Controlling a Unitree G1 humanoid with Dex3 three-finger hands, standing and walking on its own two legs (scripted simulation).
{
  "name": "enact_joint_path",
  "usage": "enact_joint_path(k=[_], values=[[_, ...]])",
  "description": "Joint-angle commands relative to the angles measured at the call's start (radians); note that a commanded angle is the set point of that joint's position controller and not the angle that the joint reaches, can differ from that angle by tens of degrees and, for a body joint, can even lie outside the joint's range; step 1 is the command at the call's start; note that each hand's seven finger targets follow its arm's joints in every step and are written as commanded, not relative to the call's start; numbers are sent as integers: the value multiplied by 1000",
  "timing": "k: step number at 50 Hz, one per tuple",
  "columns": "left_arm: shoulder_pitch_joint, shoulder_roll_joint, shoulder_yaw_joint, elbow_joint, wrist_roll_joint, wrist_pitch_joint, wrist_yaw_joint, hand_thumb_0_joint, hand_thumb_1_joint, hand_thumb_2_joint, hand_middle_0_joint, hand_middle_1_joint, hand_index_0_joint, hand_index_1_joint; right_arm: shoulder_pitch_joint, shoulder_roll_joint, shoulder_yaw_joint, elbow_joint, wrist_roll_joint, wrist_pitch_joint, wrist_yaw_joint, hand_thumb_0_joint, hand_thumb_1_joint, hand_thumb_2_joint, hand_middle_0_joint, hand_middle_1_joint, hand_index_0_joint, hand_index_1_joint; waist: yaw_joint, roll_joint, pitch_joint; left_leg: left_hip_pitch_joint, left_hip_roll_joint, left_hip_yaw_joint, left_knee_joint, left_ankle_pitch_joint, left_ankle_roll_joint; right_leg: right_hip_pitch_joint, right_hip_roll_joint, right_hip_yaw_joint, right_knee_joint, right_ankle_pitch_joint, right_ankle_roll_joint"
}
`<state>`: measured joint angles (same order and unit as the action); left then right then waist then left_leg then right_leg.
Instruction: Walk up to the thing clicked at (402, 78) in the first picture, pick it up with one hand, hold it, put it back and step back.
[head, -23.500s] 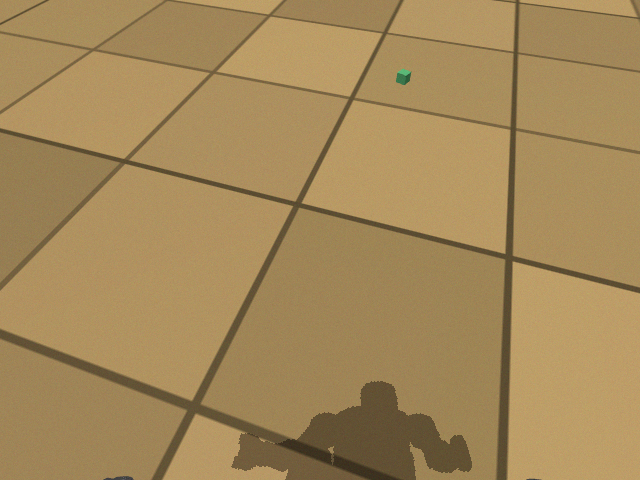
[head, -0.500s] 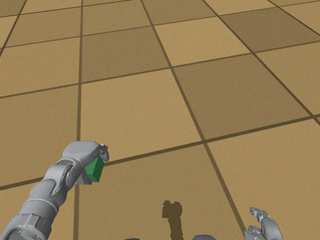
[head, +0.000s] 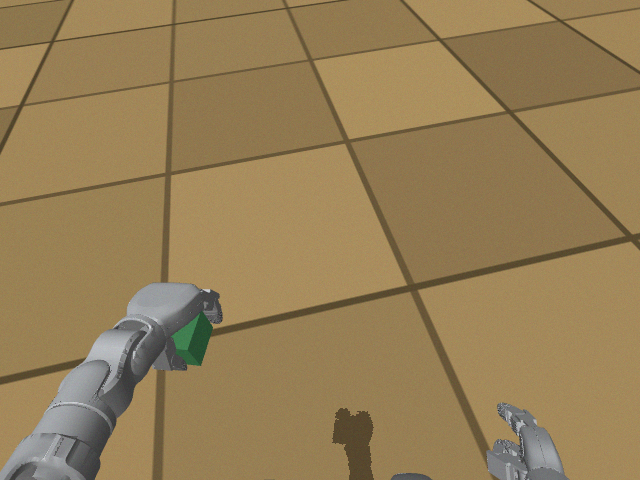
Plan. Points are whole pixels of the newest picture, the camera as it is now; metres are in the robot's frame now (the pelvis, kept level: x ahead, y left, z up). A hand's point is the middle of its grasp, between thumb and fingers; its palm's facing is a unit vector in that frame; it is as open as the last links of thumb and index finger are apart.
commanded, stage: hold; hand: left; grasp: from above
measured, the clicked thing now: (181, 335) +0.30 +0.22 -0.05
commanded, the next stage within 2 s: crouch in 0.66 s
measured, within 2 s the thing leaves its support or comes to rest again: neither
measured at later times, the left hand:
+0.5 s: hand (173, 333) +0.29 +0.22 -0.02, palm faces -0.46 -0.01 -0.89, open 9.1 cm
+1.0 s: hand (179, 335) +0.30 +0.22 -0.04, palm faces -0.47 -0.01 -0.88, open 9.2 cm
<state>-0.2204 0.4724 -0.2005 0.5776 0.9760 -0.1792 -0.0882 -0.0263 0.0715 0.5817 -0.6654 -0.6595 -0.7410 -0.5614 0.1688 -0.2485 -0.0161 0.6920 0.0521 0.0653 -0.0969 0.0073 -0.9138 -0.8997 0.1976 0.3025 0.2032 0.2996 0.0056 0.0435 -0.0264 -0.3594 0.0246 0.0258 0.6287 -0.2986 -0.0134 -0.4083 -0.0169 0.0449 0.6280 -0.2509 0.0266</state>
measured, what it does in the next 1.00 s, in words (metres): stands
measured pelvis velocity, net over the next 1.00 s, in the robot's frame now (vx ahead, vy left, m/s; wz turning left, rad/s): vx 0.01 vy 0.00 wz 0.01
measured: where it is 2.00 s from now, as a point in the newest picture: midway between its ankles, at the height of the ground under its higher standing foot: outside the picture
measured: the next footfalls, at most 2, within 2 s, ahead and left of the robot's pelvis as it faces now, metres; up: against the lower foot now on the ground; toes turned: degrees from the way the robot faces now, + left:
none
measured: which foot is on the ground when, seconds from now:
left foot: down 0.00-1.00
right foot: down 0.00-1.00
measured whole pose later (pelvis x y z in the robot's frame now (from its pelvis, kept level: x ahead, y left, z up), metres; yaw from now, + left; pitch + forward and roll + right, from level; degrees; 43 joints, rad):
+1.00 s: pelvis +0.01 +0.00 +0.00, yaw +0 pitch +3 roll +0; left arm -0.23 0.47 -0.18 0.64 1.02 -0.23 -0.04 -0.04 0.09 0.58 -0.64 -0.69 -0.70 -0.61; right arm 0.15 -0.24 -0.02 0.69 0.05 0.11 -0.10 0.01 -0.91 -0.90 0.20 0.30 0.20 0.30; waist 0.00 0.03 -0.02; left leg -0.35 0.02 0.02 0.59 -0.29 -0.01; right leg -0.40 -0.02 0.04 0.59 -0.25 0.03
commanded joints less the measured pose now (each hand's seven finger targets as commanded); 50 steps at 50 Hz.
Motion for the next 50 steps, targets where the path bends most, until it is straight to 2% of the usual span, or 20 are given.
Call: enact_joint_path(k=[1, 11, 12, 16, 20, 24, 25, 27, 29, 30, 31, 34, 37, 38, 39, 40, 42, 44, 46, 50], values=[[-308, 212, 124, -180, -10, -9, 33, 0, 565, 678, -868, -676, -912, -631, -106, -119, -41, -143, -3, -45, -15, 0, -909, -900, 200, 300, 200, 300, 0, -25, -220, 101, -47, 7, -117, 106, 26, 89, 40, -31, -134, 33, -29], [-303, 210, 118, -200, -18, -7, 16, 0, 596, 717, -900, -689, -938, -649, -118, -118, -38, -146, -1, -44, -21, 0, -909, -901, 199, 300, 199, 300, 1, -22, -207, 129, -41, 3, -148, 124, 26, 116, 42, -32, -154, 52, -31], [-331, 228, 127, -213, -16, -9, 16, 0, 604, 715, -907, -687, -947, -647, -118, -119, -38, -145, -1, -43, -22, 0, -909, -901, 199, 300, 199, 300, 6, -20, -216, 129, -42, 2, -149, 127, 26, 122, 41, -32, -158, 54, -30], [-308, 199, 106, -206, -23, -11, 8, 0, 578, 716, -885, -685, -924, -645, -117, -114, -35, -142, 0, -42, -25, 0, -908, -901, 199, 300, 199, 300, 0, -27, -215, 145, -45, 7, -151, 146, 27, 127, 41, -33, -164, 72, -29], [-311, 235, 141, -213, -15, -16, 18, 0, 564, 668, -869, -672, -914, -625, -115, -114, -35, -138, -1, -37, -28, 0, -909, -901, 199, 300, 199, 300, 8, -24, -224, 148, -46, 7, -153, 157, 26, 145, 41, -34, -167, 80, -30], [-292, 219, 133, -184, -12, -17, 22, 0, 570, 700, -885, -673, -923, -634, -114, -115, -37, -134, -2, -32, -28, 0, -909, -901, 200, 300, 199, 300, 6, -18, -212, 151, -41, 2, -155, 182, 23, 137, 44, -37, -160, 103, -32], [-324, 208, 114, -195, -12, -18, 24, 0, 574, 696, -883, -673, -923, -632, -110, -116, -38, -131, -1, -31, -28, 0, -907, -900, 200, 300, 200, 300, -5, -21, -223, 158, -40, 2, -154, 190, 24, 136, 45, -36, -157, 115, -32], [-352, 224, 124, -204, -15, -23, 28, 0, 584, 702, -884, -690, -927, -645, -107, -119, -40, -131, -1, -29, -28, 0, -908, -900, 200, 300, 199, 300, -3, 0, -235, 166, -39, 1, -153, 200, 21, 138, 44, -37, -156, 121, -34], [-300, 226, 141, -180, -16, -21, 32, 0, 599, 719, -906, -688, -945, -647, -112, -114, -40, -134, 0, -26, -27, 0, -908, -901, 199, 300, 199, 300, 14, -10, -223, 155, -43, 3, -154, 202, 21, 146, 44, -40, -161, 119, -33], [-288, 192, 110, -185, -17, -20, 31, 0, 585, 714, -898, -677, -936, -638, -109, -116, -41, -136, -1, -25, -25, 0, -907, -900, 200, 300, 200, 300, 1, -20, -229, 167, -42, 5, -153, 205, 22, 145, 44, -38, -160, 127, -33], [-303, 197, 105, -193, -14, -19, 31, 0, 584, 688, -890, -673, -932, -629, -114, -115, -42, -135, 0, -24, -25, 0, -906, -900, 200, 300, 200, 300, 4, -19, -235, 168, -42, 3, -154, 218, 21, 150, 44, -40, -157, 137, -33], [-323, 238, 144, -190, -6, -20, 39, 0, 567, 694, -887, -666, -925, -627, -108, -116, -42, -134, 0, -17, -25, 0, -909, -902, 199, 300, 199, 300, 13, 0, -236, 167, -45, 7, -153, 223, 20, 155, 41, -37, -161, 143, -34], [-310, 196, 108, -192, -10, -15, 33, 0, 591, 682, -889, -681, -933, -634, -108, -117, -44, -136, 1, -13, -23, 0, -907, -900, 200, 300, 199, 300, -3, -31, -236, 171, -43, 6, -150, 227, 24, 154, 42, -38, -162, 152, -30], [-305, 233, 144, -182, -8, -14, 39, 0, 621, 633, -889, -740, -956, -670, -114, -117, -44, -136, 2, -11, -26, 0, -932, -914, 200, 301, 200, 301, 15, -20, -229, 162, -46, 6, -151, 227, 22, 155, 41, -39, -166, 146, -30], [-320, 220, 130, -190, -7, -17, 37, 0, 541, 650, -809, -711, -876, -653, -111, -114, -41, -137, 1, -9, -25, 0, -887, -896, 201, 301, 201, 301, 2, -17, -226, 163, -49, 11, -148, 213, 25, 152, 37, -33, -171, 141, -28], [-326, 207, 115, -187, -7, -19, 37, 0, 526, 729, -824, -759, -870, -712, -112, -114, -41, -137, 1, -9, -24, 0, -900, -900, 200, 300, 200, 300, 1, -29, -219, 158, -46, 7, -150, 204, 25, 144, 39, -36, -168, 133, -28], [-279, 204, 130, -150, -8, -22, 42, 0, 521, 784, -824, -793, -864, -752, -112, -113, -41, -143, 3, -4, -24, 0, -902, -901, 200, 300, 200, 300, 0, -53, -196, 142, -49, 9, -147, 180, 27, 129, 37, -34, -174, 108, -26], [-273, 191, 117, -134, 4, -34, 51, 0, 535, 787, -841, -795, -879, -756, -107, -111, -40, -140, 2, 2, -22, 0, -905, -902, 200, 300, 200, 300, -5, -59, -193, 132, -48, 8, -139, 178, 27, 122, 36, -34, -163, 107, -27], [-289, 199, 132, -109, 19, -51, 69, 0, 530, 823, -851, -793, -881, -763, -103, -108, -40, -134, -3, 8, -20, 0, -905, -903, 200, 300, 200, 300, -7, -61, -192, 99, -53, 7, -115, 166, 27, 92, 32, -32, -148, 97, -26], [-319, 190, 134, -21, 70, -95, 143, 0, 516, 791, -830, -799, -867, -762, -75, -110, -50, -112, -12, 19, -10, 0, -907, -902, 200, 300, 200, 300, -23, -50, -219, 24, -51, 5, -28, 176, 21, 6, 34, -34, -57, 115, -31]])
